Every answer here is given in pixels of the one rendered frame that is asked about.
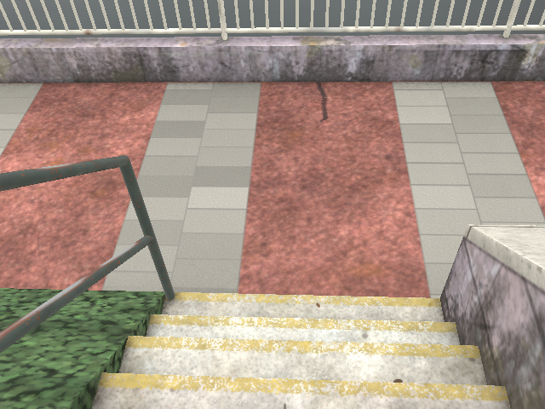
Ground stairs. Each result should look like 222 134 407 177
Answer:
92 292 511 409

